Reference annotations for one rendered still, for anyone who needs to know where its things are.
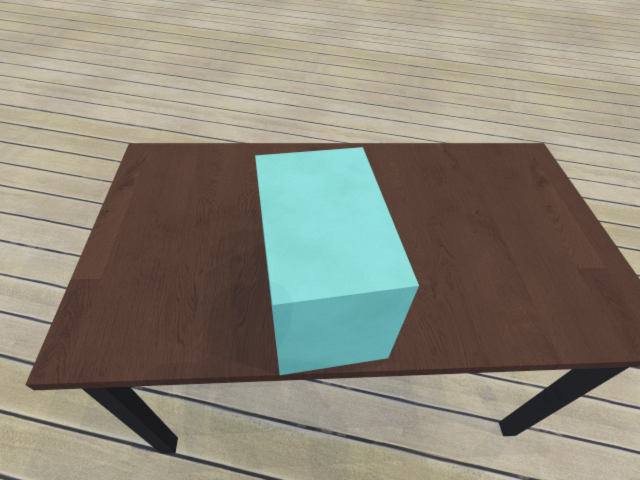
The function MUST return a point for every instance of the table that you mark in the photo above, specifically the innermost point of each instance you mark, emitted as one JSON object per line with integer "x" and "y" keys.
{"x": 515, "y": 273}

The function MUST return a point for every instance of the carton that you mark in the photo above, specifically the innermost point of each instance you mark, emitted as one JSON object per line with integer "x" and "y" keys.
{"x": 340, "y": 281}

